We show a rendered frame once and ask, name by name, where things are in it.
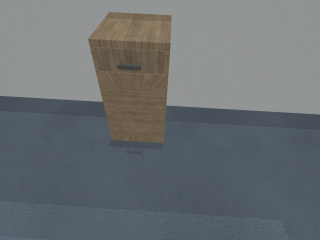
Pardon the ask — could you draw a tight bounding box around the handle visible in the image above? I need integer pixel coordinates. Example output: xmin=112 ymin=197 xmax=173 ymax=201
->
xmin=117 ymin=60 xmax=142 ymax=71

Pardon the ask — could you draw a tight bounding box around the drawer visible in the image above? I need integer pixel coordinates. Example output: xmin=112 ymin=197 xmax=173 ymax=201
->
xmin=95 ymin=47 xmax=166 ymax=75

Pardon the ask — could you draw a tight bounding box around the cabinet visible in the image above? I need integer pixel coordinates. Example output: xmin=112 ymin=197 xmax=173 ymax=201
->
xmin=88 ymin=12 xmax=172 ymax=143

